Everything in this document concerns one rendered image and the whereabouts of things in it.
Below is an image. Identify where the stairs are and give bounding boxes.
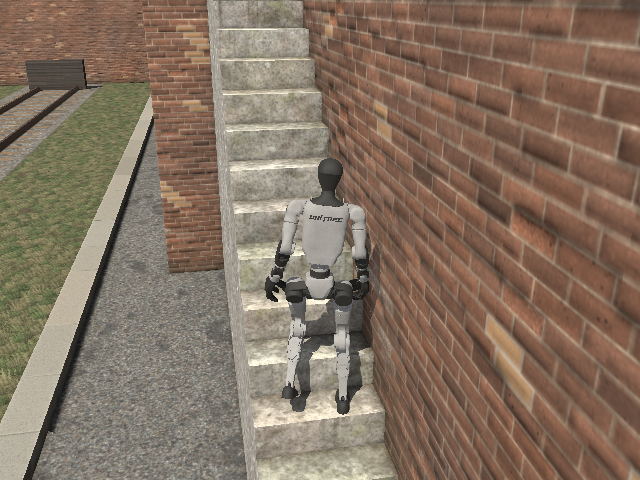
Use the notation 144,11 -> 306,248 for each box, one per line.
207,0 -> 398,480

